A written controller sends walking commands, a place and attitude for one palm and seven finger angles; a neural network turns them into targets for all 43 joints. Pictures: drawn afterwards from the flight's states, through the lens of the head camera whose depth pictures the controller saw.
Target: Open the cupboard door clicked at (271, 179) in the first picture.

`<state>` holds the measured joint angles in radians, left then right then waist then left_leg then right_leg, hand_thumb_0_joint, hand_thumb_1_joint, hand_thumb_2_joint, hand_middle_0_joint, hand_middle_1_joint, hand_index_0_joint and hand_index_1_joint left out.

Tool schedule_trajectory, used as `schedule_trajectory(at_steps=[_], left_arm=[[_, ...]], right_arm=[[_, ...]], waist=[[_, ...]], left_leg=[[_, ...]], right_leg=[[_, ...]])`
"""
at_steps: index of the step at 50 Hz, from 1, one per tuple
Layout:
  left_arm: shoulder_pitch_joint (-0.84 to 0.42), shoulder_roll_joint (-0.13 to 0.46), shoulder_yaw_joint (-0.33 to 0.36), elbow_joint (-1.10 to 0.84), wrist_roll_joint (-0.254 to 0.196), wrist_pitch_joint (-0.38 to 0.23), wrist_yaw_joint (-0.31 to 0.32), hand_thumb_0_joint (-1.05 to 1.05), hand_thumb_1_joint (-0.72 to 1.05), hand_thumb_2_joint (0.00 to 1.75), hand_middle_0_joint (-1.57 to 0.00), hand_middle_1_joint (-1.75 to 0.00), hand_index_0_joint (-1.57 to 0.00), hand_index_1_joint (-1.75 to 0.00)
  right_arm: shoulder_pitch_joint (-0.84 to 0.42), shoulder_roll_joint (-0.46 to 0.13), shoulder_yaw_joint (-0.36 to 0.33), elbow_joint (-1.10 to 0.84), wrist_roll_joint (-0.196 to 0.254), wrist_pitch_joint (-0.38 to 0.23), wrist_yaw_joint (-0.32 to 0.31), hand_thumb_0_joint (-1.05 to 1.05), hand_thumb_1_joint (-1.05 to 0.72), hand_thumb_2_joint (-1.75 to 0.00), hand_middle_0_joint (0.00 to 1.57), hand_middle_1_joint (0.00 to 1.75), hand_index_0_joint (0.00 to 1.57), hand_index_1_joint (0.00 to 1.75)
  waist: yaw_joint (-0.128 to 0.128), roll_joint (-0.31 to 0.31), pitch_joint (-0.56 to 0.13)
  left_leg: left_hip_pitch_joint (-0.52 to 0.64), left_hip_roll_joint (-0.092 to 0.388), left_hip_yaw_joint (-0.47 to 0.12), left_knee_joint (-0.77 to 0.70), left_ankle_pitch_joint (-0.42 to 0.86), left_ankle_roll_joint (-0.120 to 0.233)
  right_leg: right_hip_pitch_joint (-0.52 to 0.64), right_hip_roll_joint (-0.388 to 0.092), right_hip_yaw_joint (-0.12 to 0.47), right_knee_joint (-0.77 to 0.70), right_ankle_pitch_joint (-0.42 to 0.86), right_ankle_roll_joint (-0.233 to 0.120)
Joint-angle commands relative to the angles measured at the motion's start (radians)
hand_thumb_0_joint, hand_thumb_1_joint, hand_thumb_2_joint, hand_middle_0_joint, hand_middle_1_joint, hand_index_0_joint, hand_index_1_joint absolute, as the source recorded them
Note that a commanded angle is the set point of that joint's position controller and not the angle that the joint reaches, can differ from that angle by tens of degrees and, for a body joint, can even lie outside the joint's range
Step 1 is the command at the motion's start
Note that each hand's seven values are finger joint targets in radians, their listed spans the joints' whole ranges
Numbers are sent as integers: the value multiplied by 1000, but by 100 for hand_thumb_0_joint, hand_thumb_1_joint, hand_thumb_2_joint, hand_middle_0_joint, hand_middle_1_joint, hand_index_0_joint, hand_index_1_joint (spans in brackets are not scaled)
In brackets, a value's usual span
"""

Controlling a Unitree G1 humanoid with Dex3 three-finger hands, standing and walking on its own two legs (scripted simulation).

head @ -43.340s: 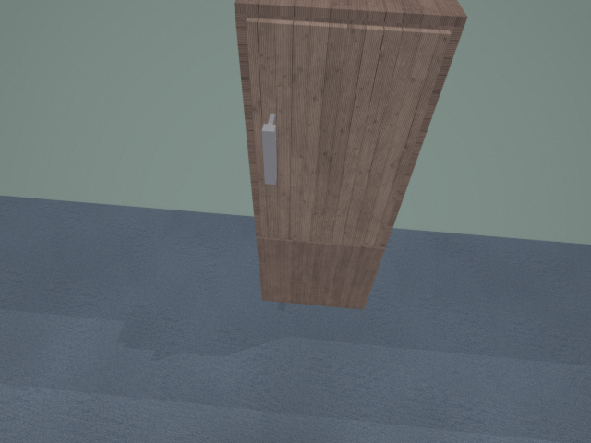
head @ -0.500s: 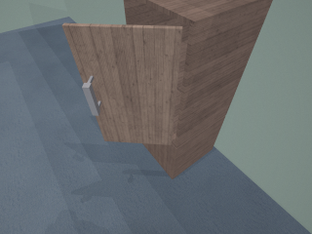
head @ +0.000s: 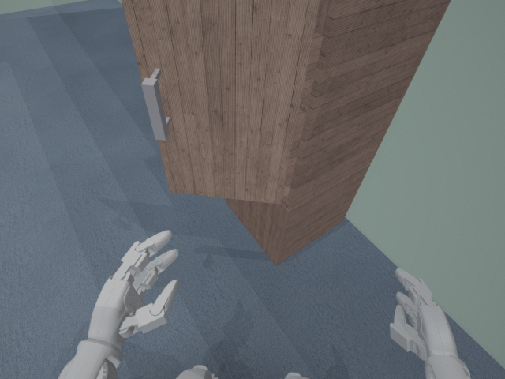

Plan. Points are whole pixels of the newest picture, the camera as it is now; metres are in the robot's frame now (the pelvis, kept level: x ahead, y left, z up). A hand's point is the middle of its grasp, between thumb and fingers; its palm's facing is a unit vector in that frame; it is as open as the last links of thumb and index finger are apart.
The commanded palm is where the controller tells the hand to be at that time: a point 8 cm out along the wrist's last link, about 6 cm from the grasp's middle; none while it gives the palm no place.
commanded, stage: raise the hand with hooked fingers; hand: left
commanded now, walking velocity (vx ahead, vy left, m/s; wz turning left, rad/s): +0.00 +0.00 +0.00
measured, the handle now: (159, 105) +0.64 +0.25 +0.07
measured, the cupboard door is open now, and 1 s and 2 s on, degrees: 49 49 49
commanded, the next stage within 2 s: move the hooked fingers beside the handle in 1.70 s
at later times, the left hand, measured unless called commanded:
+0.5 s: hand (102, 292) +0.23 +0.23 +0.05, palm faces +0.01 -1.00 -0.03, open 11.5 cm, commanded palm +0.20 +0.28 +0.05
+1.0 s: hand (66, 253) +0.27 +0.28 +0.07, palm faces -0.01 -1.00 -0.07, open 13.9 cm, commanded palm +0.24 +0.34 +0.08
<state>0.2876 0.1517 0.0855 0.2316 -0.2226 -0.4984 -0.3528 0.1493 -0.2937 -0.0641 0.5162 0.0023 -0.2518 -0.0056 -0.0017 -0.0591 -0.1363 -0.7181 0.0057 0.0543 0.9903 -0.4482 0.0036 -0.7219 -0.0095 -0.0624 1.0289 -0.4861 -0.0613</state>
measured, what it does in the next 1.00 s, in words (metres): stands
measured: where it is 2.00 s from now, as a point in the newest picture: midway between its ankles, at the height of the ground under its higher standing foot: outside the picture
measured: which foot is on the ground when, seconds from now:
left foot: down 0.00-1.00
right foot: down 0.00-1.00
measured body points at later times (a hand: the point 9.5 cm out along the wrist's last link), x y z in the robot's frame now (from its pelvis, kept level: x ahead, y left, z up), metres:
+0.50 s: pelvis -0.02 +0.02 +0.00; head +0.02 +0.03 +0.45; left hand +0.22 +0.28 +0.05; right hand +0.11 -0.21 -0.09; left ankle +0.03 +0.12 -0.67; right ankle +0.02 -0.08 -0.67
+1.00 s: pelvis +0.00 +0.03 +0.01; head +0.05 +0.04 +0.46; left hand +0.26 +0.34 +0.08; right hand +0.19 -0.20 -0.06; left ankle +0.03 +0.12 -0.67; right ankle +0.02 -0.08 -0.67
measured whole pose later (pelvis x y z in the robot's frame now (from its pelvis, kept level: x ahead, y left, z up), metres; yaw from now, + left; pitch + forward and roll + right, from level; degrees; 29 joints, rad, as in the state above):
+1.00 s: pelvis +0.00 +0.03 +0.01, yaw +1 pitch +9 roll -2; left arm 0.06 0.39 0.34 0.30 -0.33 -0.26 -0.46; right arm 0.24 -0.26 0.07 0.54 0.03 -0.23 -0.07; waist 0.01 0.03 -0.08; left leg -0.69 0.01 0.00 0.95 -0.43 0.04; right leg -0.63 0.00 -0.11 0.89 -0.43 -0.02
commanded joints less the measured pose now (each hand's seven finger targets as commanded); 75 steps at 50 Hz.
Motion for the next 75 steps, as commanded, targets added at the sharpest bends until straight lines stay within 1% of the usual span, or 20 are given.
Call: schedule_trajectory(at_steps=[1, 3, 4, 7, 10, 12, 15, 18, 20, 23, 28, 33, 35, 38, 43, 48, 53, 64, 68, 75], left_arm=[[-55, 185, 144, -330, -44, -14, 50, 0, 41, 69, -24, -62, -24, -62], [-213, 207, 141, -512, -50, -58, 91, 0, 36, 67, -24, -64, -24, -64], [-228, 214, 139, -567, -40, -83, 100, 0, 34, 66, -24, -66, -24, -66], [-234, 155, 22, -581, -25, -117, 74, 0, 27, 63, -25, -70, -25, -70], [-261, 162, -29, -427, -24, -44, 8, 0, 20, 60, -25, -75, -25, -75], [-197, 204, 18, -297, -25, 56, -25, 0, 15, 58, -25, -78, -25, -78], [-124, 283, 144, -257, -52, 210, -40, 0, 8, 55, -26, -82, -26, -82], [-83, 307, 255, -315, -109, 266, 20, 0, 1, 52, -26, -87, -26, -87], [-112, 303, 279, -395, -118, 226, 76, 0, -3, 50, -27, -90, -27, -90], [-142, 299, 263, -421, -84, 117, 134, 0, -10, 47, -27, -94, -27, -94], [-221, 253, 151, -271, -57, 41, 37, 0, -22, 42, -28, -102, -28, -102], [-268, 375, 248, -266, -104, 119, -65, 0, -34, 37, -29, -110, -29, -110], [-279, 408, 300, -314, -116, 127, -54, 0, -38, 35, -29, -112, -29, -112], [-274, 433, 355, -309, -128, 118, -18, 0, -45, 32, -30, -117, -30, -117], [-318, 380, 306, -161, -114, 144, -40, 0, -50, 30, -30, -120, -30, -120], [-392, 440, 328, -101, -122, 202, -137, 0, -50, 30, -30, -120, -30, -120], [-498, 536, 429, -123, -163, 172, -164, 0, -50, 30, -30, -120, -30, -120], [-497, 513, 404, 68, -178, 218, -267, 0, -50, 30, -30, -120, -30, -120], [-503, 573, 461, 11, -182, 183, -240, 0, -50, 30, -30, -120, -30, -120], [-508, 554, 468, -6, -172, 128, -188, 0, -50, 30, -30, -120, -30, -120]], right_arm=[[-42, -76, -13, -222, 15, 3, -6, 0, -90, -90, 20, 30, 20, 30], [2, -71, -2, -204, 7, 5, -19, 0, -90, -90, 20, 30, 20, 30], [16, -69, 1, -197, 4, 1, -27, 0, -90, -90, 20, 30, 20, 30], [38, -73, 26, -154, 5, -30, -47, 0, -90, -90, 20, 30, 20, 30], [44, -98, 44, -120, 19, -47, -67, 0, -90, -90, 20, 30, 20, 30], [52, -106, 47, -118, 32, -47, -77, 0, -90, -90, 20, 30, 20, 30], [16, -107, 51, -162, 47, -23, -80, 0, -90, -90, 20, 30, 20, 30], [-20, -76, 58, -191, 41, -7, -82, 0, -90, -90, 20, 30, 20, 30], [4, -60, 61, -179, 35, -9, -78, 0, -90, -90, 20, 30, 20, 30], [30, -64, 57, -152, 19, -24, -67, 0, -90, -90, 20, 30, 20, 30], [70, -109, 48, -111, 26, -49, -62, 0, -90, -90, 20, 30, 20, 30], [87, -137, 40, -116, 45, -65, -87, 0, -90, -90, 20, 30, 20, 30], [90, -129, 40, -111, 41, -68, -89, 0, -90, -90, 20, 30, 20, 30], [96, -122, 46, -103, 31, -65, -85, 0, -90, -90, 20, 30, 20, 30], [98, -126, 55, -96, 34, -42, -73, 0, -90, -90, 20, 30, 20, 30], [101, -139, 55, -108, 42, -30, -83, 0, -90, -90, 20, 30, 20, 30], [99, -135, 61, -95, 34, -29, -88, 0, -90, -90, 20, 30, 20, 30], [114, -144, 54, -93, 45, -14, -78, 0, -90, -90, 20, 30, 20, 30], [121, -146, 48, -103, 35, -14, -67, 0, -90, -90, 20, 30, 20, 30], [121, -130, 48, -97, 35, -7, -64, 0, -90, -90, 20, 30, 20, 30]], waist=[[51, 112, -142], [-7, 145, -191], [-11, 177, -218], [-65, 198, -188], [-101, 109, -111], [-73, 57, -104], [12, 69, -164], [71, 46, -201], [64, 104, -204], [36, 107, -151], [-48, 94, -65], [-12, 143, -176], [3, 172, -222], [19, 178, -194], [-13, 158, -88], [-14, 119, -155], [1, 141, -208], [-2, 121, -191], [9, 109, -206], [0, 180, -196]], left_leg=[[-42, -49, -22, -24, 94, 22], [-3, -23, -58, 8, 100, 33], [27, -12, -71, 9, 106, 34], [58, 2, -102, 12, 92, 36], [-5, 10, -137, -8, -22, 38], [-53, 4, -136, -36, -67, 35], [-40, -17, -116, -102, -43, 28], [-4, -18, -109, -140, 24, 22], [37, -11, -104, -153, 65, 17], [46, 0, -115, -155, 93, 17], [19, -1, -121, -141, -33, 25], [115, -4, -126, -179, 48, 25], [177, 2, -132, -191, 143, 19], [200, 5, -134, -195, 240, 7], [173, 5, -128, -207, 226, 6], [199, 0, -114, -204, 258, 15], [237, -2, -113, -197, 328, 12], [202, -8, -84, -200, 335, 26], [194, -8, -82, -193, 341, 28], [198, -8, -71, -203, 296, 26]], right_leg=[[81, -15, 160, -174, 52, 23], [12, 10, 125, -132, 65, 24], [1, 14, 115, -128, 70, 22], [-74, 30, 73, -116, 64, 21], [-106, 40, 52, -137, -35, 32], [-68, 34, 59, -171, -92, 38], [45, 17, 57, -212, -106, 38], [139, 18, 50, -229, -77, 33], [138, 19, 34, -222, -20, 30], [89, 32, 10, -186, 32, 23], [-18, 31, 19, -199, -50, 31], [87, 33, 18, -223, 33, 28], [121, 34, 2, -215, 121, 27], [139, 44, -11, -203, 198, 20], [109, 46, -16, -222, 208, 24], [170, 48, 1, -247, 261, 26], [215, 52, 10, -250, 322, 22], [249, 34, 44, -289, 368, 30], [261, 37, 54, -284, 364, 30], [246, 34, 61, -288, 313, 33]])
